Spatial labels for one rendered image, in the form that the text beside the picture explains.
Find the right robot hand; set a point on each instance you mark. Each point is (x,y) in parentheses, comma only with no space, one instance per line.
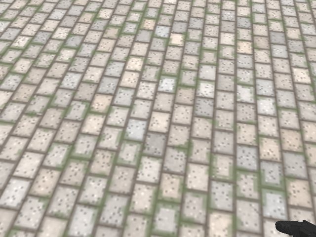
(296,228)

